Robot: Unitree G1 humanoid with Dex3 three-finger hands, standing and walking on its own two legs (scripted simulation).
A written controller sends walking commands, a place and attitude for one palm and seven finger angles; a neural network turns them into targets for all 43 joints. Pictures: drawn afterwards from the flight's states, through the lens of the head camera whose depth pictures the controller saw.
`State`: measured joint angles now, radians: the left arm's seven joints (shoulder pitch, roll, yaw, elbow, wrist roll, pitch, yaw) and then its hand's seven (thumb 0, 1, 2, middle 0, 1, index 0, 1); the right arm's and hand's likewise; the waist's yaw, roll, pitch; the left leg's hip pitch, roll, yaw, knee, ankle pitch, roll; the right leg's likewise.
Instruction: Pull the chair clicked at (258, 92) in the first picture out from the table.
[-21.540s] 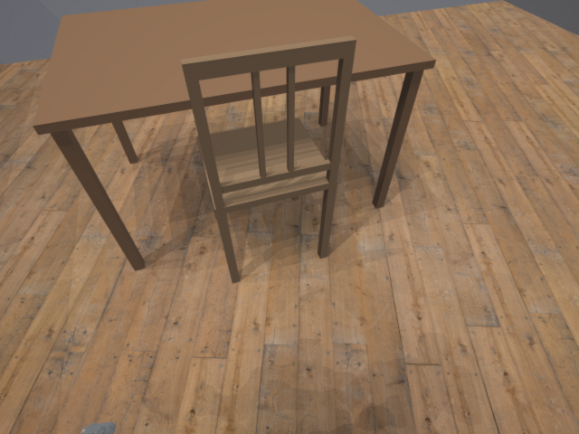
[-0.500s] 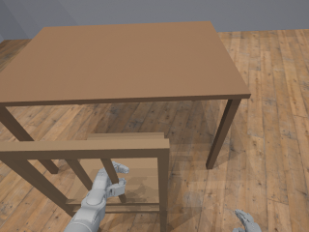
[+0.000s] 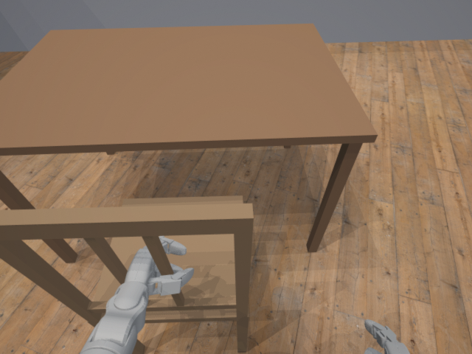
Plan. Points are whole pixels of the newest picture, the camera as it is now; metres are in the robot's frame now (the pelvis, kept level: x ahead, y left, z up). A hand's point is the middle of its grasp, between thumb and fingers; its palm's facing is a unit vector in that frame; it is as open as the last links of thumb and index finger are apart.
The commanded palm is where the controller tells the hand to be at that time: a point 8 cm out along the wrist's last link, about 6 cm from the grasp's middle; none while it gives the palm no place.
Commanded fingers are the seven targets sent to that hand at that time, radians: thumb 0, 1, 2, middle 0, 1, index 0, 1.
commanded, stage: open the thumb and straighten the fingers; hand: left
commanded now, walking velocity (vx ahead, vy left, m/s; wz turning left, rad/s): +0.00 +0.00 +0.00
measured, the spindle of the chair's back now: (122, 275) +0.29 +0.23 -0.06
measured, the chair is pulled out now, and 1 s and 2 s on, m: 0.20 0.20 0.20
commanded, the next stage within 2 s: draw the fingers out of the gap in 0.52 s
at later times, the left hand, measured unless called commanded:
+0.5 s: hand (167, 279) +0.28 +0.14 -0.06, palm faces -0.05 -0.99 -0.15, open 16.9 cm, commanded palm +0.26 +0.19 -0.03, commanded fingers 0.00 -0.55 0.20 0.00 0.00 0.00 0.00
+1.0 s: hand (162, 316) +0.21 +0.14 -0.07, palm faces -0.06 -0.99 -0.15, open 17.5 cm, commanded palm +0.19 +0.19 -0.04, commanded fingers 0.00 -0.55 0.20 0.00 0.00 0.00 0.00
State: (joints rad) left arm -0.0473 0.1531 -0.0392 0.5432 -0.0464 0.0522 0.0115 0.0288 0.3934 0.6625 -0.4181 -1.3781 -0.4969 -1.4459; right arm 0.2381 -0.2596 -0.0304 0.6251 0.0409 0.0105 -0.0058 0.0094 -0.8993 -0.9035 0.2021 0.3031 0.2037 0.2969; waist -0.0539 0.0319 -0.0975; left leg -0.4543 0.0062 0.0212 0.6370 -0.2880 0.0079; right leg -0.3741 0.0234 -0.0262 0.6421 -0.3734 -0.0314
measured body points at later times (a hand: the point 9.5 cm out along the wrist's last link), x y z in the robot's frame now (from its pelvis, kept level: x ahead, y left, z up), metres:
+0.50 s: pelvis -0.02 +0.01 -0.03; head +0.00 +0.00 +0.42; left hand +0.28 +0.19 -0.05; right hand +0.11 -0.24 -0.13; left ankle +0.02 +0.12 -0.72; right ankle -0.03 -0.10 -0.72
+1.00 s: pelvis -0.01 +0.01 -0.03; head +0.01 +0.01 +0.42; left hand +0.21 +0.19 -0.06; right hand +0.15 -0.23 -0.11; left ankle +0.02 +0.12 -0.72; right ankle -0.03 -0.10 -0.72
